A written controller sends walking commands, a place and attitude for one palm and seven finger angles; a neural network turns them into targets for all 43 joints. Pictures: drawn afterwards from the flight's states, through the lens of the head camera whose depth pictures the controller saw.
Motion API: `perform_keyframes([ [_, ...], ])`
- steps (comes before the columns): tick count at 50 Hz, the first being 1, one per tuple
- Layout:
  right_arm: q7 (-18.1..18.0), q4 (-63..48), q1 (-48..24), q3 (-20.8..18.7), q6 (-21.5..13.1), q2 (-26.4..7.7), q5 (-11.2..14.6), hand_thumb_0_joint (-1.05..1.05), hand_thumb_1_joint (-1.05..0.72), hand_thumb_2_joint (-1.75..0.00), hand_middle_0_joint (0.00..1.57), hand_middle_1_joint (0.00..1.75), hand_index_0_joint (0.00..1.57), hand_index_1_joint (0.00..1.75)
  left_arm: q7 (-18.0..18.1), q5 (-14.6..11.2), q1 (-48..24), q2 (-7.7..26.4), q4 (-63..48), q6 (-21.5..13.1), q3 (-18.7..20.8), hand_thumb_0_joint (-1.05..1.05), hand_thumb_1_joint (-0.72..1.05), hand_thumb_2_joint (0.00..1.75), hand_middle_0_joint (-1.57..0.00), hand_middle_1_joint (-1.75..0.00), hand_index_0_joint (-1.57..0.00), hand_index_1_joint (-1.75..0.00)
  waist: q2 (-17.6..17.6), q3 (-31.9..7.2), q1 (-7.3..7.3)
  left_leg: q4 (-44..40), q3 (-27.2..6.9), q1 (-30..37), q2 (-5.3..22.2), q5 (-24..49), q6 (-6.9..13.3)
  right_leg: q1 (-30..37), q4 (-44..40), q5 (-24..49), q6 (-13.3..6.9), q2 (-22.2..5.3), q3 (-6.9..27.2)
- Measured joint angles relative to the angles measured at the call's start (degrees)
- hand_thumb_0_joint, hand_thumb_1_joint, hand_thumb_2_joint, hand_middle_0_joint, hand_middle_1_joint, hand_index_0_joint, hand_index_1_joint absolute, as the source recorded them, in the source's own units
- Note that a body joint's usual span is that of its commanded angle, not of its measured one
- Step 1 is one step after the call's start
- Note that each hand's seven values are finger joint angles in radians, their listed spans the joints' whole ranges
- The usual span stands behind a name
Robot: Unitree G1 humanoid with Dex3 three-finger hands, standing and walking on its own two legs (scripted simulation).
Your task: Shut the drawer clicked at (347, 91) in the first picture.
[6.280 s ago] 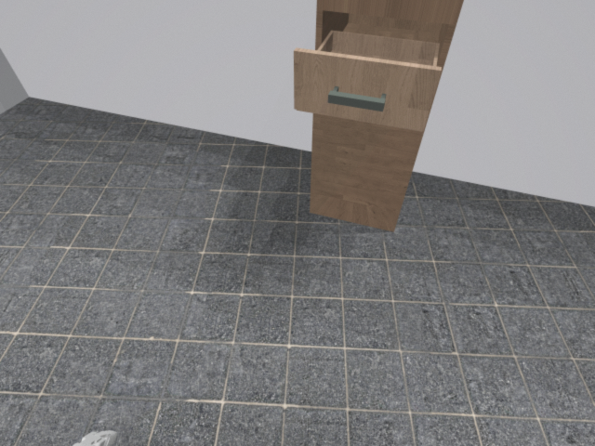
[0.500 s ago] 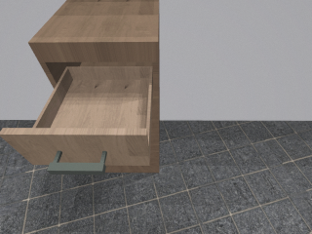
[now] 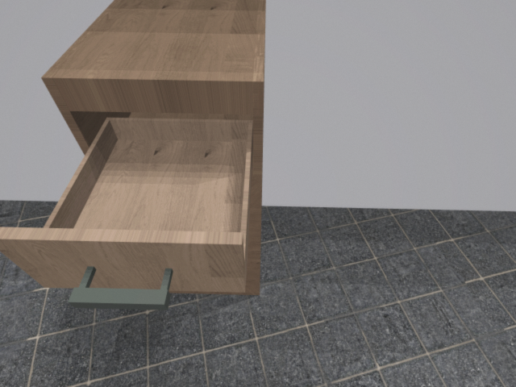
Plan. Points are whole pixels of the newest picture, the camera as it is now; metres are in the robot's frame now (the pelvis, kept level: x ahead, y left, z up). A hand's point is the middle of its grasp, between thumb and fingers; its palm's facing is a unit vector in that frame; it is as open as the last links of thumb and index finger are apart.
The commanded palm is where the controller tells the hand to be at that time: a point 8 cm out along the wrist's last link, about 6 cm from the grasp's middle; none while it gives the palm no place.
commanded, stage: come to a stop and stand still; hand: left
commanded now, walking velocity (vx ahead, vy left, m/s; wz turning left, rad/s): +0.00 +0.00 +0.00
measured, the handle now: (125, 286) +0.25 +0.22 +0.03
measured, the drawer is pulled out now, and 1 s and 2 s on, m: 0.29 0.29 0.29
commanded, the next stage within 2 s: look again from close up in 0.08 s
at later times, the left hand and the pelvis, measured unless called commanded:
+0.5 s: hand out of the picture +0.00 +0.17 -0.17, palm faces +0.02 -0.98 -0.19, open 7.4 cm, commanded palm none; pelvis +0.01 +0.00 +0.00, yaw +0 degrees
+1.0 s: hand out of the picture +0.00 +0.18 -0.18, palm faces +0.02 -0.97 -0.24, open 7.4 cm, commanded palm none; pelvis -0.01 +0.00 -0.01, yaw +0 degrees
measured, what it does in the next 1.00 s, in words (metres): stands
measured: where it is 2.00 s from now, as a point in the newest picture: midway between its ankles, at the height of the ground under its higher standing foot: outside the picture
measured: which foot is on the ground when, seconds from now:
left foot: down 0.00-1.00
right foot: down 0.00-1.00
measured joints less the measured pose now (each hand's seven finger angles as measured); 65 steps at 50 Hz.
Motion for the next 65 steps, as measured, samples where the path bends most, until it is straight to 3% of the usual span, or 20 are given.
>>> perform_keyframes([
  [40,-0.4,1.9,1.3,-0.1,-0.1,1.1,0.1,0.0,-0.92,-0.9,0.2,0.3,0.2,0.3,0.2,-0.1,2.5,-1.5,1.8,0.0,0.0,0.0,0.9,0.89,-0.2,-0.3,-0.2,-0.3,-0.7,-0.1,0.29,-0.7,-0.6,0.6,-0.1,-0.1,0.0,1.2,-1.6,0.1,0.0,-0.1,-0.6],
  [47,-0.5,-0.9,0.1,-1.0,0.9,0.8,0.2,0.0,-0.92,-0.9,0.2,0.3,0.2,0.3,0.5,0.0,1.3,-1.1,-0.9,0.8,0.8,0.0,0.9,0.89,-0.2,-0.3,-0.2,-0.3,-0.7,1.6,0.65,0.7,0.0,-1.6,-0.2,0.3,0.0,-2.1,1.9,-0.4,-0.1,-0.2,-0.1],
  [49,-0.1,-3.1,-0.3,-1.5,1.5,0.0,0.5,0.0,-0.92,-0.9,0.2,0.3,0.2,0.3,1.3,0.1,1.1,-1.2,-2.1,0.4,0.6,0.0,0.9,0.89,-0.2,-0.3,-0.2,-0.3,0.8,1.8,0.21,4.6,-0.2,-4.4,0.7,-0.4,0.4,-3.1,2.2,0.1,0.0,0.7,-0.5],
  [55,0.7,-7.6,0.5,-1.7,0.9,-1.1,0.1,0.0,-0.92,-0.9,0.2,0.3,0.2,0.3,1.3,0.2,1.9,-0.3,-4.4,0.5,0.0,0.0,0.9,0.89,-0.2,-0.3,-0.21,-0.3,1.3,0.5,-0.92,8.0,0.0,-5.1,-0.2,-2.1,1.1,-4.1,6.4,-1.7,0.5,0.2,0.1],
  [65,1.5,-7.0,4.2,-0.2,1.3,-0.6,-1.0,0.0,-0.91,-0.9,0.2,0.3,0.2,0.3,-0.1,0.5,2.9,1.8,-5.9,1.1,0.0,0.0,0.9,0.89,-0.2,-0.3,-0.2,-0.3,0.7,-2.7,-1.01,8.7,-0.1,-5.7,-1.4,-3.1,2.2,-4.6,7.7,-4.3,-1.0,-0.1,0.8],
])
